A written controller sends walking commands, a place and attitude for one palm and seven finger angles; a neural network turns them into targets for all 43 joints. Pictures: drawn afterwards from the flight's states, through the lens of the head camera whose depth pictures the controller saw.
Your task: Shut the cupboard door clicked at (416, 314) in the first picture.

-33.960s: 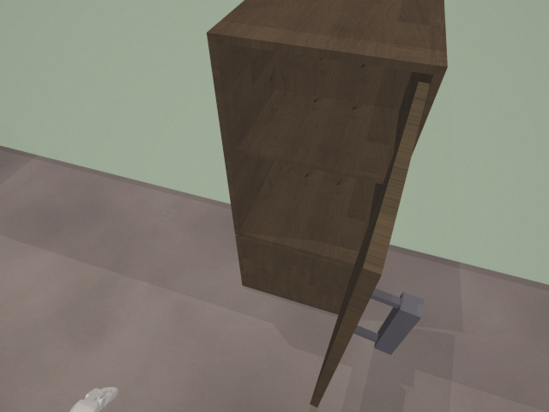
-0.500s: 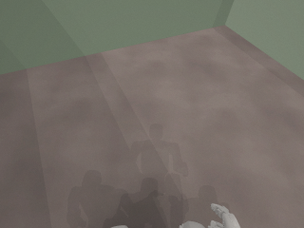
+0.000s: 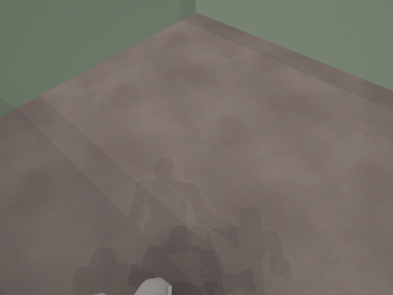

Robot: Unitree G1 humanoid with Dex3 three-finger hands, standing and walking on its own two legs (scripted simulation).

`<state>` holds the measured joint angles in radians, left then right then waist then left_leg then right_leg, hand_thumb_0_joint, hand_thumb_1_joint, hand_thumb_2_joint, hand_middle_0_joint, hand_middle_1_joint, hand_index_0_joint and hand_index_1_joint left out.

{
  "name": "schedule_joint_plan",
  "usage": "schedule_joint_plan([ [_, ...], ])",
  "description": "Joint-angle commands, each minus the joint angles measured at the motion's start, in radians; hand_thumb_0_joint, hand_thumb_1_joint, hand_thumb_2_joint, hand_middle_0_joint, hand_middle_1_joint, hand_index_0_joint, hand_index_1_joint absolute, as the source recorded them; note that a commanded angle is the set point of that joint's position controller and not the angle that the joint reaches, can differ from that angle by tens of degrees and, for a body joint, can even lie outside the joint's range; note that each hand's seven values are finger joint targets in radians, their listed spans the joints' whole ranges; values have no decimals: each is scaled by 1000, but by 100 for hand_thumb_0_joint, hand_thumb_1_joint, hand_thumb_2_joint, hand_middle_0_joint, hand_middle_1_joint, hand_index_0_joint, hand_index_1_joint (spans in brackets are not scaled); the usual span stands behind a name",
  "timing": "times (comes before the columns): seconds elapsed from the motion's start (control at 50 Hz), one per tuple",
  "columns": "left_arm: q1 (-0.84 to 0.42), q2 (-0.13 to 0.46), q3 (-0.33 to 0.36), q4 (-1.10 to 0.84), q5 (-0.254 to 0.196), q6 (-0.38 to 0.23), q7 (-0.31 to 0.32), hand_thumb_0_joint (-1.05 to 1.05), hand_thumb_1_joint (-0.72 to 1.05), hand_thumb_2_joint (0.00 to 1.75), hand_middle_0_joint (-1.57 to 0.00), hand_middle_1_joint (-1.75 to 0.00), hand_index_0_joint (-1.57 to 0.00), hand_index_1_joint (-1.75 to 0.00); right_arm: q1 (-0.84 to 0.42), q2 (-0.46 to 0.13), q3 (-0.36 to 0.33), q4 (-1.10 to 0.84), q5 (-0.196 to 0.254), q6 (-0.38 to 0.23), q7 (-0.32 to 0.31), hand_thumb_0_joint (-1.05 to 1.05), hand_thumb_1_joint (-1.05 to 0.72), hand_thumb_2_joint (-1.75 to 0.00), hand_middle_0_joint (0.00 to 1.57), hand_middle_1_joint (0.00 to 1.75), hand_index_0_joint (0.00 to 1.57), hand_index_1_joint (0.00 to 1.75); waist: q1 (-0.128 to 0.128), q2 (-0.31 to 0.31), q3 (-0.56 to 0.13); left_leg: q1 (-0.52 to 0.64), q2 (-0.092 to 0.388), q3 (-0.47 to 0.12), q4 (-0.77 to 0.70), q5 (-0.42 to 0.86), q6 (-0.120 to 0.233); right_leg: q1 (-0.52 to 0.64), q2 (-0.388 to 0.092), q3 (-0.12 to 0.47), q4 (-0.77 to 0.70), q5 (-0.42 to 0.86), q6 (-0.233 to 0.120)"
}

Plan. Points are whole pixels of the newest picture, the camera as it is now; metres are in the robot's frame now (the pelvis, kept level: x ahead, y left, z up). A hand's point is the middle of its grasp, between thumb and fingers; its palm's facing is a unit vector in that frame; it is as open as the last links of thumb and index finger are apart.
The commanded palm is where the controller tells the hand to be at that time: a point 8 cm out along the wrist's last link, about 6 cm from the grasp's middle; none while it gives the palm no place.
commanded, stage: turn to face it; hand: left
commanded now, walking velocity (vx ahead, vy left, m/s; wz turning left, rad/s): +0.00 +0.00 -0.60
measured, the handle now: out of the picture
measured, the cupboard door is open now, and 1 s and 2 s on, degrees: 69 69 69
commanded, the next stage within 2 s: none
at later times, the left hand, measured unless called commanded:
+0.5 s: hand (108, 276) +0.17 +0.22 -0.16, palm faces -0.29 -0.93 -0.22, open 7.4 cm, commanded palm none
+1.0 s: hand (137, 281) +0.17 +0.16 -0.17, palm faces -0.51 -0.83 -0.21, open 7.4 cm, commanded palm none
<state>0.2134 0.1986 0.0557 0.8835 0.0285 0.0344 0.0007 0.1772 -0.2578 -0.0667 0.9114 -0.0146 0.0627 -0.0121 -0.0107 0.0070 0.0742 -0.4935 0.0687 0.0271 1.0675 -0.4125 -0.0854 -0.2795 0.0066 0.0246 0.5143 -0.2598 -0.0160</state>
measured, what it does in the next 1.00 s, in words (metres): steps on the spot, turning right: left foot, then right foot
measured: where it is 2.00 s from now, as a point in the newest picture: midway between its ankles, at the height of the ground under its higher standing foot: outside the picture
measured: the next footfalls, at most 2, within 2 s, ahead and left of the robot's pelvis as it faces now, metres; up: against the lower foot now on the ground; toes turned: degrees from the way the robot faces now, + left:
left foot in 0.16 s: +0.07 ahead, +0.15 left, +0.00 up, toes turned -3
right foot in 0.62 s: -0.02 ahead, -0.10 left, +0.00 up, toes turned -28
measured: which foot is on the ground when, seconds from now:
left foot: up 0.00-0.14, down 0.16-0.62, up 0.64-1.00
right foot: down 0.00-0.16, up 0.18-0.60, down 0.62-1.00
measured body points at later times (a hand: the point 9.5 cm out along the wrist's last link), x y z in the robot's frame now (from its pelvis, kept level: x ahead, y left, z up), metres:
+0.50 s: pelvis +0.00 +0.05 +0.00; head +0.05 +0.05 +0.45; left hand +0.19 +0.27 -0.14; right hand -0.02 -0.21 -0.13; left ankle +0.03 +0.15 -0.74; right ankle -0.06 -0.09 -0.68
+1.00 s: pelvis +0.01 +0.03 +0.00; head +0.05 +0.01 +0.45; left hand +0.20 +0.20 -0.15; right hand -0.04 -0.25 -0.13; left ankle +0.09 +0.13 -0.71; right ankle -0.06 -0.08 -0.74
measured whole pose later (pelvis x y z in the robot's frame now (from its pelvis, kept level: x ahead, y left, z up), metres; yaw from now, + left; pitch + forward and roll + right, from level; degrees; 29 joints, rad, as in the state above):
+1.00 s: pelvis +0.01 +0.03 +0.00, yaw -34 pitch +1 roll +0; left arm 0.22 0.21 0.06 0.89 0.03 0.04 -0.01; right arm 0.13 -0.23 -0.05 0.86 -0.01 0.05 -0.01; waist 0.02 -0.02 0.08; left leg -0.42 0.04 0.01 0.80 -0.42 -0.09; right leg -0.28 0.04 0.10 0.52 -0.26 -0.01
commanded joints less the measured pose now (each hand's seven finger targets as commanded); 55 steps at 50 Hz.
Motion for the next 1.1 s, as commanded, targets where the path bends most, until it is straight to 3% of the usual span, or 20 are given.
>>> schedule_joint_plan([
  [0.0,40,227,62,-63,0,-17,9,0,90,90,-20,-30,-20,-30,-48,-47,1,-103,4,-40,-9,0,-90,-90,20,30,20,30,43,-153,-147,-25,-26,4,-179,-26,-4,188,-231,260,-111,487,-176],
  [0.06,-5,238,68,-73,1,-7,7,0,90,90,-20,-30,-20,-30,6,-47,3,-99,12,-49,-16,0,-90,-90,20,30,20,30,21,-191,-155,97,-47,8,-375,1,7,129,-219,293,-63,485,-157],
  [0.1,-59,216,63,-86,-10,3,5,0,90,90,-20,-30,-20,-30,94,-65,0,-69,13,-60,-21,0,-90,-90,20,30,20,30,-30,-163,-153,326,-49,11,-619,199,16,-34,-152,267,3,346,-78],
  [0.12,-52,159,51,-103,-19,9,1,0,90,90,-20,-30,-20,-30,120,-132,-10,-65,6,-70,-23,0,-90,-90,20,30,20,30,-34,25,-168,442,99,-141,-745,207,56,-171,-46,188,122,108,-20],
  [0.14,-34,108,39,-122,-24,12,-8,0,90,90,-20,-30,-20,-30,139,-228,-28,-79,-9,-73,-26,0,-90,-90,20,30,20,30,-32,322,-162,483,355,-380,-790,368,166,-318,64,38,365,-335,42],
  [0.16,-66,145,43,-125,-14,16,-7,0,90,90,-20,-30,-20,-30,142,-230,-22,-85,-15,-64,-29,0,-90,-90,20,30,20,30,-48,249,-137,385,418,-388,-773,428,239,-278,16,44,544,-381,44],
  [0.2,-59,159,60,-100,-2,26,-22,0,90,90,-20,-30,-20,-30,32,-165,-5,-118,-19,-68,-31,0,-90,-90,20,30,20,30,3,214,-69,262,333,-274,-796,365,232,-275,-18,35,685,-272,65],
  [0.28,-55,131,53,-88,-8,39,-40,0,90,90,-20,-30,-20,-30,29,-135,2,-117,-16,-68,-34,0,-90,-90,20,30,20,30,12,143,-61,335,256,-74,-747,480,206,-292,-40,-13,696,-164,85],
  [0.48,-138,97,31,-117,-9,25,-45,0,90,90,-20,-30,-20,-30,114,-171,-30,-59,-16,-62,-18,0,-90,-90,20,30,20,30,-39,209,-134,451,303,48,-642,637,214,-143,-31,-118,279,-190,67],
  [0.56,-21,139,40,-78,-9,9,-37,0,90,90,-20,-30,-20,-30,73,-178,-37,-63,-6,-55,-7,0,-90,-90,20,30,20,30,31,144,-155,307,264,129,-465,501,120,127,-18,-131,-60,70,24],
  [0.58,57,222,53,-56,-1,-4,-28,0,90,90,-20,-30,-20,-30,64,-133,-29,-81,5,-53,-1,0,-90,-90,20,30,20,30,70,-46,-192,159,191,181,-291,296,62,288,-163,45,-155,226,-27],
  [0.6,109,316,73,-38,1,-13,-12,0,90,90,-20,-30,-20,-30,-9,-54,-6,-138,3,-50,1,0,-90,-90,20,30,20,30,102,-322,-143,-115,27,181,-60,-237,10,339,-377,360,-163,604,-133],
  [0.62,132,321,73,-30,-11,-10,1,0,90,90,-20,-30,-20,-30,-19,-85,-6,-145,2,-31,-11,0,-90,-90,20,30,20,30,106,-272,-139,-129,38,37,81,-242,15,258,-427,355,-157,655,-197],
  [0.68,-33,233,53,-73,-12,-8,14,0,90,90,-20,-30,-20,-30,-31,-99,-13,-112,-1,-22,-11,0,-90,-90,20,30,20,30,36,-240,-42,-170,60,-36,152,-49,4,145,-297,269,-198,376,-172],
  [0.74,-70,212,44,-94,-11,-19,9,0,90,90,-20,-30,-20,-30,27,-80,-12,-85,-6,-21,1,0,-90,-90,20,30,20,30,-4,-167,-100,-76,37,-12,73,53,-10,118,-218,161,-173,378,-137],
  [0.92,12,234,62,-66,1,-14,6,0,90,90,-20,-30,-20,-30,-65,-65,-5,-135,8,-38,-10,0,-90,-90,20,30,20,30,42,-165,-121,20,-29,-17,-247,-34,-2,134,-232,346,-120,421,-184],
  [0.98,-44,234,64,-74,-7,-4,4,0,90,90,-20,-30,-20,-30,23,-64,-2,-110,13,-48,-19,0,-90,-90,20,30,20,30,-7,-171,-142,221,-61,-6,-506,101,12,31,-180,346,-47,406,-122],
  [1.0,-63,216,58,-81,-14,1,2,0,90,90,-20,-30,-20,-30,68,-84,-6,-97,12,-55,-23,0,-90,-90,20,30,20,30,-31,-139,-150,365,-37,-8,-637,196,21,-65,-132,310,1,323,-73],
  [1.04,-29,125,37,-108,-25,5,-10,0,90,90,-20,-30,-20,-30,110,-237,-30,-107,-6,-66,-28,0,-90,-90,20,30,20,30,-36,301,-184,518,374,-384,-777,414,182,-316,70,54,378,-347,40],
  [1.08,-35,160,52,-92,-6,16,-15,0,90,90,-20,-30,-20,-30,53,-184,-12,-122,-18,-60,-33,0,-90,-90,20,30,20,30,-10,183,-128,368,375,-291,-759,511,248,-284,-3,53,630,-316,57],
])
